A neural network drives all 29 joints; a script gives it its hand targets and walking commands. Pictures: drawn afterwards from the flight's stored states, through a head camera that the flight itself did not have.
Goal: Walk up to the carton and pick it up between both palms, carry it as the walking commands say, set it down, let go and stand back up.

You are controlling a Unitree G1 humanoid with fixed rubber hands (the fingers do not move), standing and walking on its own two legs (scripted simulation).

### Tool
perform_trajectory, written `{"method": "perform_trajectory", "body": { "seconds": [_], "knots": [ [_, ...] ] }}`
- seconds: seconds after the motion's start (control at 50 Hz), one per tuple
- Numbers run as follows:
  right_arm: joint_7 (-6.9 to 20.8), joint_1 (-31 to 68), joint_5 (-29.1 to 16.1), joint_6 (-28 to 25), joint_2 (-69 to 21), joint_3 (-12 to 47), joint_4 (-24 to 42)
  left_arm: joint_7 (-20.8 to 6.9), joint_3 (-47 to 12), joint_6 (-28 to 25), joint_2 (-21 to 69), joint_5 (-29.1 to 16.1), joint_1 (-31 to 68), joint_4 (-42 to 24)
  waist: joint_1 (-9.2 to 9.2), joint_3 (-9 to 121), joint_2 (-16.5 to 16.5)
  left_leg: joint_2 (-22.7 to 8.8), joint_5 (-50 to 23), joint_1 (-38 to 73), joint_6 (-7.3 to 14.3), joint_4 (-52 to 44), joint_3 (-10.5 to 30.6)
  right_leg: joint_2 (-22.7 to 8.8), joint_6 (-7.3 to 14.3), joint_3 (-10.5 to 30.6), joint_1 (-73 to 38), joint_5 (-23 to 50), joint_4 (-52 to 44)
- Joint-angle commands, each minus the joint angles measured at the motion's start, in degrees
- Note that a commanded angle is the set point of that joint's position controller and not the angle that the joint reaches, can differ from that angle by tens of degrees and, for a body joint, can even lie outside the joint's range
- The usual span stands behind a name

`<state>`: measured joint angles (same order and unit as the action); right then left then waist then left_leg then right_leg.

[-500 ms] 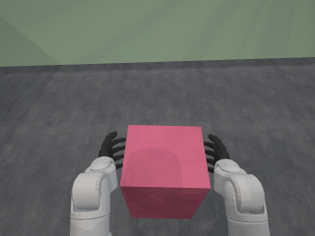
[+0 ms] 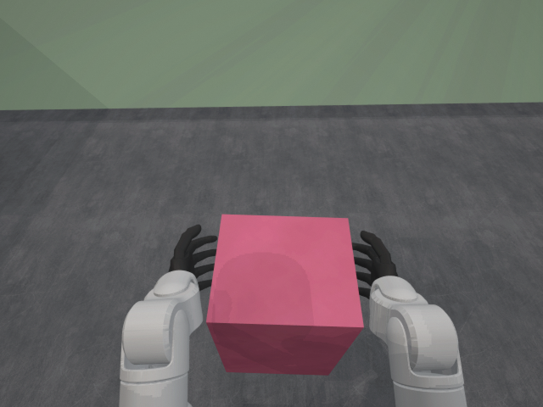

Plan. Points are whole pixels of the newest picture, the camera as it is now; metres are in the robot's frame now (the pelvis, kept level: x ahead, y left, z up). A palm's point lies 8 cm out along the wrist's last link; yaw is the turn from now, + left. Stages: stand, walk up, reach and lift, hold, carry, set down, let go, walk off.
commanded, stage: carry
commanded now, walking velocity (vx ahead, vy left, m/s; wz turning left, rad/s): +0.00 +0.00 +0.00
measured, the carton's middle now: (280, 303) +0.28 +0.00 +0.01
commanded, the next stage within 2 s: none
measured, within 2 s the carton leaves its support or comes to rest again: neither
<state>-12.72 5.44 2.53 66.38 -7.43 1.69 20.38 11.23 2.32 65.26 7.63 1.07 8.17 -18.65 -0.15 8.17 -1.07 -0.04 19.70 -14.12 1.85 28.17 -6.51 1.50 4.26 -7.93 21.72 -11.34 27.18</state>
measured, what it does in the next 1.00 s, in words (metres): stands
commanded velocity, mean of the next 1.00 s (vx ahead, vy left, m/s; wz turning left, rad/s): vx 0.00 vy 0.00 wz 0.00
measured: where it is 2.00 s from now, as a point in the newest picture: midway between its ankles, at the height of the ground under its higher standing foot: outside the picture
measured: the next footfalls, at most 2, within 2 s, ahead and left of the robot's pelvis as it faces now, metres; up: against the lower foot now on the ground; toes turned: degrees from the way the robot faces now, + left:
none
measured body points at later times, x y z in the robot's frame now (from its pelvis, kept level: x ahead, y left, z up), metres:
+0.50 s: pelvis +0.00 +0.02 +0.00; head -0.02 +0.02 +0.45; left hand +0.28 +0.15 +0.09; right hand +0.26 -0.11 +0.08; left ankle -0.06 +0.08 -0.74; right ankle +0.03 -0.07 -0.74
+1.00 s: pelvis -0.01 +0.03 +0.00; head -0.03 +0.03 +0.45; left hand +0.27 +0.16 +0.09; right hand +0.26 -0.10 +0.08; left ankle -0.06 +0.08 -0.74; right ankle +0.03 -0.07 -0.74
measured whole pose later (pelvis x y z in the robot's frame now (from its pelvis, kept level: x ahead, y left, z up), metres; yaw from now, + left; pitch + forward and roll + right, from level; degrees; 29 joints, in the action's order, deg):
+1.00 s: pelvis -0.01 +0.03 +0.00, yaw +0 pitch +4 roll -1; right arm -12.8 5.3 2.0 66.9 -7.4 1.1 20.3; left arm 11.7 1.9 65.8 7.6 1.0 8.2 -18.4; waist 0.1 8.1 -0.6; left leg 1.6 20.0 -14.4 4.5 29.6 -7.4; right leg -0.2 2.1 -7.0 22.0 -10.9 28.3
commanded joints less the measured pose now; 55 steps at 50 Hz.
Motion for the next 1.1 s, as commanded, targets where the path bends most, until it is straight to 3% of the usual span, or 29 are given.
{"method": "perform_trajectory", "body": {
  "seconds": [0.0,0.04,0.14,0.16,0.2,0.22,0.28,0.32,0.34,0.36,0.4,0.44,0.46,0.48,0.5,0.54,0.56,0.58,0.64,0.7,0.76,0.8,0.82,0.86,0.9,0.96,1.0,1.02,1.08],
  "knots": [
    [8.5,24.6,-15.8,-2.7,-55.5,28.8,9.3,-8.8,-30.9,-1.2,55.0,-14.7,20.0,-6.9,-0.33,11.9,2.4,-8.3,-15.3,-0.6,-1.9,-2.8,6.8,-9.8,-1.5,10.3,-12.4,16.9,-0.9],
    [8.4,23.4,-15.4,-2.1,-54.6,28.3,7.1,-8.7,-29.9,-0.3,54.5,-14.0,17.3,-3.8,-0.17,10.0,0.7,-8.0,-10.6,-1.5,-2.2,-3.8,6.1,-9.8,-1.4,10.4,-11.3,11.4,-2.3],
    [8.8,22.3,-15.8,-2.3,-55.6,27.8,8.1,-8.4,-32.0,-0.7,55.4,-14.9,19.2,-7.4,0.01,14.4,-2.3,-9.3,-26.1,3.9,-2.0,-1.7,6.6,-9.5,-0.9,9.5,-10.9,18.2,1.1],
    [8.9,21.7,-16.1,-2.4,-56.0,27.7,7.9,-8.5,-31.9,-0.8,55.5,-14.9,18.9,-7.7,0.03,13.9,-3.6,-9.1,-22.1,2.4,-1.4,-2.2,6.9,-9.1,-1.1,9.2,-9.6,13.5,0.0],
    [8.8,22.4,-15.6,-2.4,-55.4,28.7,7.8,-8.7,-30.3,-1.1,54.1,-14.1,17.9,-6.1,0.03,13.5,2.4,-9.0,-20.0,2.2,-1.5,-1.7,7.5,-9.5,-1.3,10.1,-10.0,15.4,-0.3],
    [8.6,22.6,-15.0,-2.5,-55.1,28.5,8.2,-9.0,-30.6,-1.0,55.0,-14.6,17.6,-5.2,0.02,12.0,3.3,-8.5,-17.8,0.7,-1.5,-1.4,6.7,-9.4,-1.7,10.0,-10.2,15.7,-0.9],
    [8.9,22.6,-16.3,-2.6,-55.5,28.1,8.3,-8.4,-31.4,-1.2,54.7,-14.6,19.5,-7.7,0.14,12.8,-2.5,-8.9,-24.3,3.4,-1.6,-1.9,7.1,-9.4,-0.6,10.4,-8.2,16.7,0.6],
    [8.6,23.4,-16.5,-2.5,-55.5,28.2,9.6,-8.3,-31.8,-0.7,54.4,-15.1,19.8,-8.9,0.07,12.9,-1.3,-8.7,-21.9,3.4,-1.0,-2.1,7.0,-9.6,-1.4,9.9,-9.1,15.2,0.0],
    [8.6,22.1,-14.6,-2.1,-54.6,27.6,6.3,-8.7,-30.3,-0.3,54.1,-13.6,17.4,-4.0,0.08,11.0,0.8,-8.5,-19.6,1.7,-0.9,-2.0,6.4,-9.1,-1.5,9.7,-8.9,14.1,-0.4],
    [8.5,24.1,-16.1,-2.4,-55.5,28.4,9.4,-8.7,-30.5,-0.8,54.6,-14.9,18.7,-6.9,0.03,12.7,1.6,-8.3,-13.9,2.3,-0.7,-2.7,7.0,-9.2,-1.5,9.9,-8.7,9.6,-1.6],
    [8.6,24.3,-16.3,-2.3,-55.1,28.8,10.0,-8.7,-30.4,-0.8,53.8,-14.4,18.1,-7.5,-0.08,13.3,3.0,-8.4,-15.8,1.9,-0.6,-2.6,6.9,-9.2,-1.3,9.6,-10.4,12.5,-0.7],
    [8.4,23.5,-15.7,-2.2,-54.7,28.1,8.3,-8.6,-29.4,-0.6,53.3,-13.7,16.9,-5.4,0.04,12.8,2.4,-7.6,-14.8,1.7,-0.7,-2.6,7.0,-9.8,-1.0,10.7,-10.3,12.5,-1.5],
    [8.5,22.2,-15.4,-2.3,-55.1,27.3,8.2,-8.6,-31.0,-0.8,54.9,-14.9,19.6,-6.8,-0.05,12.9,-1.4,-8.2,-18.2,1.9,-0.8,-3.1,7.6,-9.3,-0.8,10.2,-9.9,11.7,0.1],
    [8.5,21.9,-14.6,-1.9,-54.9,26.6,5.7,-8.4,-30.9,-0.6,53.9,-14.2,20.6,-6.0,-0.06,10.0,-0.7,-8.3,-17.3,0.5,-0.9,-2.8,7.3,-9.4,-1.2,10.2,-8.3,11.4,-1.2],
    [8.5,22.4,-15.5,-2.1,-54.5,26.0,7.0,-8.1,-31.3,-0.8,53.6,-14.8,21.5,-8.2,-0.01,11.5,-3.4,-8.7,-18.6,2.7,-0.9,-3.1,7.2,-9.3,-1.3,10.1,-7.6,10.6,-0.2],
    [8.4,24.4,-16.3,-2.2,-55.5,27.6,9.5,-8.1,-31.2,-0.6,54.7,-15.0,20.7,-8.5,0.03,9.6,-0.9,-8.7,-16.6,1.4,-0.5,-3.7,7.7,-8.7,-1.1,9.9,-6.6,7.9,-1.3],
    [8.2,22.3,-14.6,-2.1,-53.4,26.5,8.0,-8.4,-30.2,-0.1,54.0,-14.0,17.3,-4.1,0.08,11.0,0.3,-8.5,-15.0,0.7,-0.6,-2.7,7.3,-8.9,-1.5,9.7,-8.9,9.2,-1.6],
    [8.4,24.6,-16.2,-2.3,-55.0,28.0,9.5,-8.4,-30.3,-0.6,54.1,-14.6,19.2,-6.3,0.10,12.7,2.3,-8.2,-17.3,1.9,-0.7,-2.6,6.7,-9.2,-1.1,9.8,-9.6,12.5,-0.1],
    [8.1,22.6,-15.6,-1.6,-54.0,26.3,6.6,-7.7,-29.8,-0.1,52.0,-13.5,18.9,-6.6,0.15,11.5,-0.9,-7.9,-12.9,1.4,-0.3,-3.8,7.7,-9.3,-1.5,10.7,-7.9,7.8,-1.7],
    [8.2,25.1,-16.2,-1.8,-55.0,28.0,9.7,-8.1,-29.8,-0.2,54.3,-13.8,18.2,-5.4,0.22,11.3,1.6,-8.4,-16.8,1.5,0.1,-3.3,7.5,-8.6,-1.3,9.6,-7.0,7.8,-0.9],
    [8.3,20.9,-15.6,-1.5,-54.3,26.0,5.3,-7.4,-30.8,-0.6,51.8,-14.3,21.0,-8.7,-0.12,11.5,-0.8,-8.7,-19.6,2.1,-0.5,-2.6,7.7,-9.1,-1.4,10.0,-8.2,12.0,-0.5],
    [8.1,22.6,-15.2,-1.7,-53.7,26.8,7.3,-7.9,-29.2,-0.1,53.3,-13.3,17.1,-4.0,0.22,11.2,0.4,-8.3,-12.8,0.0,-0.1,-4.0,7.6,-8.9,-1.2,9.7,-7.7,6.0,-1.7],
    [8.2,23.2,-15.5,-2.0,-53.9,26.9,8.5,-8.0,-30.3,-0.6,54.1,-14.0,18.7,-5.6,-0.04,12.4,-1.0,-8.6,-18.5,2.8,0.0,-2.8,7.4,-9.0,-0.5,10.2,-7.8,10.3,-0.3],
    [7.7,23.8,-16.0,-1.8,-53.5,25.9,8.9,-7.5,-30.6,-0.2,52.7,-14.9,21.0,-8.1,-0.21,9.1,-1.4,-8.6,-18.3,0.3,-0.5,-3.4,7.6,-9.0,-1.5,9.6,-6.7,9.9,-0.3],
    [7.6,21.8,-14.9,-1.5,-51.2,26.3,8.4,-7.6,-28.9,0.1,51.3,-13.0,15.3,-4.0,-0.07,10.9,0.9,-9.0,-22.3,2.3,0.5,-3.0,8.3,-8.6,-1.3,9.3,-6.5,9.8,0.1],
    [8.4,23.6,-15.2,-2.0,-53.2,26.8,6.6,-7.8,-29.5,-0.8,52.0,-12.9,19.0,-4.9,0.10,12.8,2.5,-8.1,-18.7,2.1,0.0,-1.8,7.6,-9.1,-1.1,10.1,-9.5,12.8,-0.9],
    [8.2,25.2,-15.7,-2.5,-54.5,27.0,9.1,-8.0,-30.9,-1.2,54.2,-14.8,21.7,-7.6,-0.29,11.3,1.5,-7.7,-14.4,0.1,-0.3,-3.5,7.1,-9.3,-1.1,9.7,-9.5,10.1,-0.9],
    [8.0,23.5,-15.9,-2.1,-54.1,26.2,7.5,-7.5,-30.2,-0.7,53.4,-14.2,20.0,-6.3,-0.13,10.4,-1.4,-7.9,-14.7,0.7,0.1,-4.3,7.5,-9.1,-1.1,10.0,-7.2,8.7,-0.9],
    [8.1,23.7,-16.3,-1.8,-53.7,26.6,7.9,-7.4,-30.1,-0.3,52.4,-13.9,19.2,-6.8,-0.18,10.7,-0.4,-8.2,-18.5,1.5,-0.2,-3.5,7.1,-8.9,-1.2,9.3,-8.4,10.7,-0.6]
  ]
}}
